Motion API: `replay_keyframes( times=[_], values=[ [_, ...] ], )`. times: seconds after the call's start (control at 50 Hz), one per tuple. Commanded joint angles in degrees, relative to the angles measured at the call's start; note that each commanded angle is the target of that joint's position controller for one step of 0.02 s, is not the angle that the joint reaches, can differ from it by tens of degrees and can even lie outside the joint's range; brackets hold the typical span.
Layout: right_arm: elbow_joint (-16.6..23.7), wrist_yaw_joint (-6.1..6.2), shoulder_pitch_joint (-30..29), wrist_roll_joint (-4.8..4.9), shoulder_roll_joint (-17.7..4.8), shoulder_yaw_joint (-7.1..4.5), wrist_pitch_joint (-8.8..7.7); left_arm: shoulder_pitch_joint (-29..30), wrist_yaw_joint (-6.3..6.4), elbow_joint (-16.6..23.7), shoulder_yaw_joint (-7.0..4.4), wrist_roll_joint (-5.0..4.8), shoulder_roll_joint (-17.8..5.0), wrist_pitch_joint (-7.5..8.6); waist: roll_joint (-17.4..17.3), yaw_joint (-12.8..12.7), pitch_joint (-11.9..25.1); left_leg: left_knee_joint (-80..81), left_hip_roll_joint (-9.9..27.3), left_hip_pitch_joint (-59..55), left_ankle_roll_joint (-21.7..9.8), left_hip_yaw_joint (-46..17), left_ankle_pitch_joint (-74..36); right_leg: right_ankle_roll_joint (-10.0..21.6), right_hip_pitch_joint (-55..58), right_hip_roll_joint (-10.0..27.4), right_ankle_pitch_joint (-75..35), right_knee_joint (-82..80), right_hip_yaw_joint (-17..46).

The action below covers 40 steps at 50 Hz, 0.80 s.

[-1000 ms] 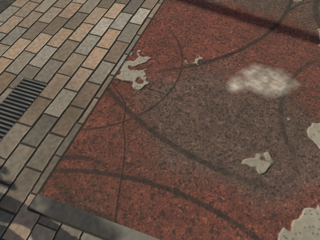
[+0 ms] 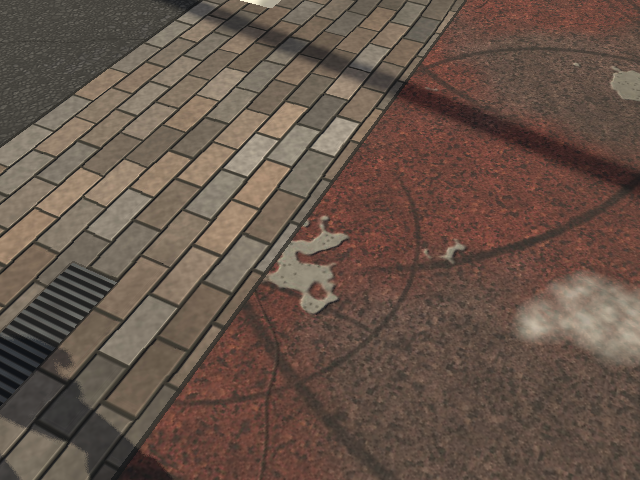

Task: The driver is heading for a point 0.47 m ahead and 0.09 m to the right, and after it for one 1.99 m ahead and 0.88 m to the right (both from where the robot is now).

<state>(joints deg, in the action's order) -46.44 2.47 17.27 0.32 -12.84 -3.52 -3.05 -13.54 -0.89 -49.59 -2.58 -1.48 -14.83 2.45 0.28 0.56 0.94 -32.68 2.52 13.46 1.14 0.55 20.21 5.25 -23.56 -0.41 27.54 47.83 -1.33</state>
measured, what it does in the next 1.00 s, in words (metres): walks ahead, turning right: right foot, then left foot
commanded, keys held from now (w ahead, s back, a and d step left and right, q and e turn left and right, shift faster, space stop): w+e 0.40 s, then w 0.14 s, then no key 0.46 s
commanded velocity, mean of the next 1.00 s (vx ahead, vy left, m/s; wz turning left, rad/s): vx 0.32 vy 0.00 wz -0.30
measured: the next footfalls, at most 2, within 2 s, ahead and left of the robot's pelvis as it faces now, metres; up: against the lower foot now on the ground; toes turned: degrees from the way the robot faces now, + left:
right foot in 0.12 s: +0.11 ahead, -0.13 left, +0.00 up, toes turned -6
left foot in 0.58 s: +0.46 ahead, -0.01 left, +0.00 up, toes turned -18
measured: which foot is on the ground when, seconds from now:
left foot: down 0.00-0.12, up 0.14-0.56, down 0.58-1.00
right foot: up 0.00-0.10, down 0.12-0.60, up 0.62-0.96, down 0.98-1.00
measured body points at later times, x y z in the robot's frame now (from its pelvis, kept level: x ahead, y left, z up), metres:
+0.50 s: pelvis +0.20 -0.06 +0.01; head +0.23 -0.09 +0.46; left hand +0.26 +0.21 -0.10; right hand +0.40 -0.34 -0.06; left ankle +0.42 +0.03 -0.69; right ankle +0.07 -0.13 -0.73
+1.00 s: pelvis +0.39 -0.10 +0.01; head +0.40 -0.11 +0.46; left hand +0.62 +0.10 -0.09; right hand +0.40 -0.37 -0.13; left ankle +0.43 +0.01 -0.73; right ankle +0.39 -0.24 -0.73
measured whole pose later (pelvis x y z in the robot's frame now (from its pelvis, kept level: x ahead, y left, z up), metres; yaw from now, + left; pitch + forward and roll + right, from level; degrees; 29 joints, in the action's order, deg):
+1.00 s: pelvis +0.39 -0.10 +0.01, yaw -19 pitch +1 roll +2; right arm -51.2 -1.1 10.9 -0.6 -13.7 -1.2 -3.1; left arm -9.4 1.9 -41.7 -2.5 0.9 -14.2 -0.9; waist 1.4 1.5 -1.1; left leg -26.3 -2.9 13.2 -1.5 2.1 13.7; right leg -1.8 -19.0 2.9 10.2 28.8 3.9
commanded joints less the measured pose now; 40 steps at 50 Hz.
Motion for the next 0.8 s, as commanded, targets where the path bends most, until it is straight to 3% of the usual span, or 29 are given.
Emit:
replay_keyframes(
  times=[0.02,0.06,0.1,0.12,0.14,0.16,0.18,0.2,0.22,0.24,0.26,0.32,0.38,0.44,0.5,0.54,0.56,0.58,0.6,0.62,0.64,0.66,0.68,0.7,0.76,0.8],
  values=[
    [2.9,0.11,-1.3,0.85,-11.2,-3.12,-1.27,8.4,-0.92,7.1,-0.70,-0.53,-3.5,1.57,-7.9,1.8,-3.8,19.3,17.6,-7.8,-11.4,-18.4,2.9,1.0,-13.5,5.6,0.1,-1.3,2.3],
    [3.5,-0.72,-7.1,1.13,-12.4,-3.53,-0.55,2.0,-1.37,4.3,-0.98,0.19,-3.0,1.07,-7.7,-2.3,-1.6,17.0,11.3,1.8,-7.9,-6.5,-1.8,-0.2,4.1,1.6,-12.5,-9.6,-4.1],
    [3.3,-1.19,-6.8,0.44,-10.3,-3.02,-0.23,-7.4,-1.26,0.5,-2.57,0.63,-4.7,0.00,-4.6,-5.6,1.0,6.5,7.2,8.9,-5.3,0.7,-2.6,-0.6,18.3,-3.8,-14.3,-11.5,-7.9],
    [4.0,-1.27,-7.4,-0.18,-7.3,-2.15,-0.49,-12.7,-0.84,-0.2,-3.99,0.44,-8.1,-0.17,4.9,-8.0,1.3,-10.7,3.9,15.0,-1.9,6.2,-5.1,2.3,24.4,1.1,-10.4,-17.7,2.5],
    [7.9,-1.25,-8.6,-1.36,-2.5,-0.73,-1.57,-15.4,-0.29,1.8,-5.10,0.37,-16.2,0.47,22.7,-7.0,2.1,-32.0,-4.0,30.8,2.1,4.4,11.3,12.1,30.7,16.4,-5.8,-31.1,36.8],
    [8.5,-1.38,-8.1,1.14,-4.6,-0.84,-3.26,-15.2,-0.75,2.9,-4.20,1.10,-14.4,1.46,17.1,-7.0,4.9,-40.4,-4.1,38.6,0.4,-4.7,12.6,17.8,33.5,21.4,6.3,-39.1,50.9],
    [8.4,-1.84,-10.4,2.66,-7.6,-1.31,-4.45,-12.4,-0.67,3.7,-3.44,1.26,-11.6,2.33,10.7,-6.1,0.1,-42.5,-0.7,43.2,-1.7,-6.0,8.0,16.0,31.6,21.3,6.5,-37.5,47.2],
    [7.8,-1.97,-10.8,1.67,-8.5,-1.47,-5.07,-9.3,-0.57,4.9,-2.81,1.21,-9.5,2.57,5.1,-4.7,-1.5,-39.9,1.4,41.6,-2.8,-6.0,2.4,13.3,28.2,18.8,0.1,-35.3,39.7],
    [6.7,-1.82,-10.3,0.06,-8.5,-1.65,-5.21,-6.5,-0.44,6.0,-2.38,1.14,-8.7,2.32,2.1,-3.2,-2.2,-35.0,2.7,37.8,-2.9,-5.8,-1.7,11.2,24.0,16.0,-6.8,-34.8,33.2],
    [6.6,-1.89,-9.9,-0.84,-8.9,-2.03,-5.08,-5.2,-0.17,6.8,-2.12,1.17,-8.2,2.07,2.3,-2.1,-2.0,-30.3,3.3,33.4,-2.6,-5.7,-4.7,9.8,21.0,13.7,-12.1,-35.4,28.6],
    [6.6,-2.16,-10.3,-0.95,-8.6,-2.10,-4.81,-5.4,0.19,7.0,-2.01,1.07,-7.9,1.86,3.3,-1.7,-1.7,-26.7,2.8,30.9,-2.0,-5.0,-7.0,9.2,20.0,12.2,-16.8,-36.0,25.5],
    [7.8,-2.52,-14.6,-0.85,-6.3,-1.34,-4.22,-7.9,1.50,6.7,-2.43,0.50,-8.7,1.63,2.9,-2.1,-1.9,-14.5,0.1,27.9,0.1,-3.0,-14.0,8.5,18.7,9.5,-28.0,-36.1,18.8],
    [9.8,-3.35,-21.0,-0.30,-4.4,-0.42,-4.33,-10.1,2.29,6.4,-2.88,0.21,-9.3,1.20,4.6,-3.8,-2.7,-2.2,-2.7,22.5,0.9,-2.3,-22.3,7.0,15.3,7.6,-28.2,-35.5,16.4],
    [11.2,-4.14,-24.6,0.32,-5.0,-0.24,-4.52,-12.2,2.35,5.8,-3.05,-0.05,-8.9,1.09,5.3,-5.2,-3.4,2.5,-3.2,18.9,0.6,-2.6,-26.3,6.5,15.1,8.9,-25.5,-35.1,17.9],
    [11.9,-4.59,-25.5,0.25,-6.4,-0.54,-5.04,-13.1,2.53,5.0,-3.16,-0.03,-8.3,0.80,5.7,-5.1,-4.0,5.2,-2.6,18.5,-1.2,-3.3,-24.6,5.7,20.3,11.3,-27.7,-32.6,19.9],
    [11.5,-4.44,-23.0,0.20,-7.9,-1.13,-5.31,-12.5,2.54,5.1,-3.59,0.30,-8.9,0.37,6.9,-3.6,-3.1,6.2,-3.4,14.9,-3.1,-1.9,-19.7,4.8,23.2,11.6,-37.5,-28.8,19.8],
    [10.3,-4.09,-18.5,-0.35,-9.3,-1.92,-5.48,-11.6,2.51,5.4,-3.54,0.49,-8.7,0.07,7.0,-1.3,-0.4,8.1,-5.0,8.5,-4.8,-0.2,-19.5,3.5,24.2,9.3,-49.7,-22.6,18.2],
    [8.9,-3.85,-11.3,-1.29,-11.0,-2.61,-5.65,-10.1,2.37,6.4,-3.13,0.93,-7.9,-0.09,7.0,2.4,5.7,7.1,-2.4,-3.4,-7.4,-1.6,-24.8,1.4,21.1,6.5,-54.5,-12.7,16.1],
    [7.8,-3.55,-1.7,-2.63,-14.5,-3.20,-5.65,-10.1,2.37,8.3,-2.08,2.23,-5.3,0.13,0.0,5.1,15.2,2.8,8.3,-22.1,-12.0,-13.0,-38.6,-1.1,9.2,1.8,-38.6,4.2,14.4],
    [5.0,-4.27,2.6,-2.15,-15.8,-3.61,-4.94,-21.6,1.99,6.3,-0.76,0.77,-0.6,0.48,-18.0,1.3,23.7,5.5,22.2,-39.2,-22.5,-36.4,-41.4,-5.1,-8.9,-7.0,8.4,23.8,12.0],
    [5.3,-4.48,2.2,-0.38,-11.3,-2.59,-4.43,-20.2,2.03,4.8,-1.88,0.03,-6.8,0.55,-11.1,2.8,20.3,9.3,20.8,-34.3,-20.5,-38.5,-33.7,-5.4,-12.8,-4.2,8.4,29.4,15.5],
    [6.0,-4.27,-2.8,0.01,-8.7,-1.66,-4.05,-12.6,2.11,6.5,-2.66,-0.28,-9.4,0.30,-6.4,3.1,11.3,10.0,18.4,-25.5,-18.1,-28.8,-36.1,-6.0,-14.6,-2.2,4.3,29.5,13.7],
    [6.2,-4.29,-6.8,-0.38,-7.2,-0.76,-3.74,-8.1,2.35,7.6,-2.64,0.46,-9.2,0.03,-1.7,1.6,6.7,11.1,15.6,-17.1,-16.7,-22.0,-42.4,-6.5,-13.0,0.1,1.3,26.8,11.3],
    [5.8,-4.41,-8.7,-0.77,-6.2,-0.30,-3.65,-6.1,2.42,8.4,-2.78,1.45,-8.6,-0.23,-1.0,0.1,4.4,12.1,13.7,-11.0,-16.1,-18.2,-46.7,-6.9,-10.9,1.9,-0.5,23.1,10.1],
    [3.8,-4.58,-11.4,-1.84,-5.6,0.34,-3.85,-8.8,2.49,8.0,-1.81,1.32,-3.4,-1.51,-5.4,-3.7,4.2,15.3,9.3,-1.1,-15.3,-9.9,-52.2,-7.8,-1.0,4.0,-3.9,10.3,7.2],
    [2.8,-4.10,-12.5,-1.72,-7.9,-0.16,-3.35,-7.3,2.76,8.7,-1.12,1.63,-2.1,-1.88,-6.4,-3.8,5.5,15.6,8.8,1.3,-15.4,-6.8,-54.2,-8.4,3.3,4.0,-7.1,1.5,5.6]
  ],
)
